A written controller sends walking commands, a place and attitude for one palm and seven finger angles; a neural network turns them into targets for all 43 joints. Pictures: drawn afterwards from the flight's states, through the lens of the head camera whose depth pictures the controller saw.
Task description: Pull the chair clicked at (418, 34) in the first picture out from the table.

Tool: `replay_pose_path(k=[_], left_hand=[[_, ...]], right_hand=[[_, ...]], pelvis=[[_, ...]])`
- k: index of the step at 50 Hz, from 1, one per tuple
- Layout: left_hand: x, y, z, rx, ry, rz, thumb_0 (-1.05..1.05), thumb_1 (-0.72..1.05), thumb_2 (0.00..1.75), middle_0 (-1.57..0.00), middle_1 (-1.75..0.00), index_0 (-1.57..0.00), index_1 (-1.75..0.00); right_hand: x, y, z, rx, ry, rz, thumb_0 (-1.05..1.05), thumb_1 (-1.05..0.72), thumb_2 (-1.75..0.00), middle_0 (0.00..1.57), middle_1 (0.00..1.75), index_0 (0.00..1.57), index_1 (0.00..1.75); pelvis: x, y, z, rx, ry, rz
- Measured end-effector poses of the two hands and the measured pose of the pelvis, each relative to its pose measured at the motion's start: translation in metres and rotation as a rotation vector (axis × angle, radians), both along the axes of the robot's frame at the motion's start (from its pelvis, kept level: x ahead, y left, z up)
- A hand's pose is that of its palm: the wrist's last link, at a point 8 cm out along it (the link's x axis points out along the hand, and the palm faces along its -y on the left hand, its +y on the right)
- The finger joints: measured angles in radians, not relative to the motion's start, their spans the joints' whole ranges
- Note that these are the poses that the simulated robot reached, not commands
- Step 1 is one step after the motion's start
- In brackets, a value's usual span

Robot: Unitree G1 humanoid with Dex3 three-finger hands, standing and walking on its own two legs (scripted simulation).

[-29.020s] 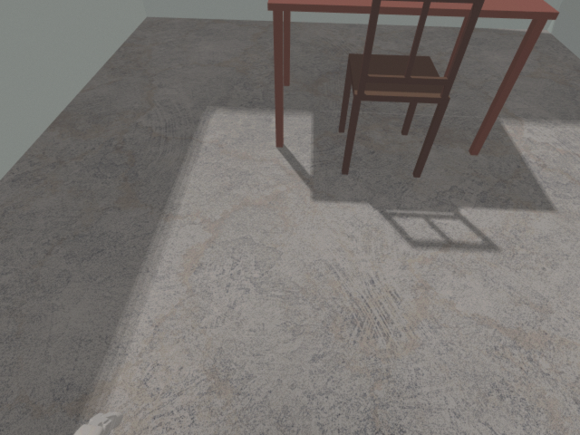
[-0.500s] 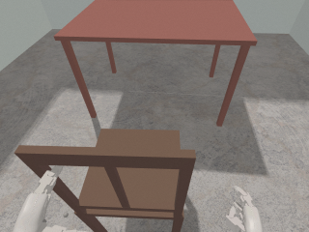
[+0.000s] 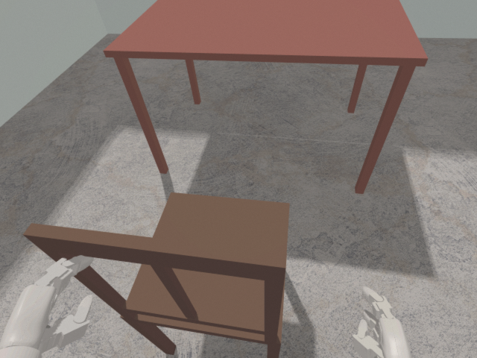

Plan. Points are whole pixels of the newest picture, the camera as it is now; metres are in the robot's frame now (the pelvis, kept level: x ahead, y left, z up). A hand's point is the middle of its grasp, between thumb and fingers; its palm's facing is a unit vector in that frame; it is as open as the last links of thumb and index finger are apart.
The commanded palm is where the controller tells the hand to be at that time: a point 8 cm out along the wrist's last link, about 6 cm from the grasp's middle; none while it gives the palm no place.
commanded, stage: draw the hand back to the body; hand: left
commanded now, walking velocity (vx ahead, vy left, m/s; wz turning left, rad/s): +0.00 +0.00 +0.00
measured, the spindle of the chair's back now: (177, 292) +0.24 +0.17 -0.08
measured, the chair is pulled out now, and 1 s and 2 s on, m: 0.67 0.67 0.67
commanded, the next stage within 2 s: step back with the hand held close in 0.34 s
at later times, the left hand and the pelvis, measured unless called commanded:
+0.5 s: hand (79, 329) +0.13 +0.25 +0.06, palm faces +0.16 -0.83 -0.54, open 6.4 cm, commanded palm +0.12 +0.30 +0.19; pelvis -0.02 +0.00 +0.00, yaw -1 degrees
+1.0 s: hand out of the picture +0.09 +0.29 +0.22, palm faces +0.51 -0.66 -0.56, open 7.3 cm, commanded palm +0.04 +0.32 +0.19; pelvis -0.11 +0.02 +0.00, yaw -1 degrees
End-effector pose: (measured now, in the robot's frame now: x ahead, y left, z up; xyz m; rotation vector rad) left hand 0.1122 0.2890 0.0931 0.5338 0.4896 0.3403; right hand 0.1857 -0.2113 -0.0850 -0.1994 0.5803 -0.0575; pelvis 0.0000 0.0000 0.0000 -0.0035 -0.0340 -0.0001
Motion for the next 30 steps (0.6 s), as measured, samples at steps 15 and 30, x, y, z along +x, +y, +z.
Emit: replay_pose_path(k=[15, 30], left_hand=[[-0.004, -0.005, 0.000, -0.009, -0.004, 0.003, 0.01, 0.88, 0.89, -0.21, -0.30, -0.42, -0.36], [-0.007, 0.004, 0.001, -0.016, -0.016, -0.088, 0.01, 0.89, 0.90, -0.22, -0.30, -0.46, -0.37]], right_hand=[[-0.004, -0.007, 0.000, 0.008, -0.003, -0.001, 0.02, -0.91, -0.90, 0.20, 0.30, 0.20, 0.30], [-0.040, -0.004, 0.003, 0.007, 0.070, -0.051, 0.02, -0.91, -0.90, 0.20, 0.30, 0.20, 0.30]], pelvis=[[-0.007, -0.005, 0.001, 0.006, -0.017, -0.004], [-0.039, 0.000, 0.005, 0.001, -0.031, -0.016]])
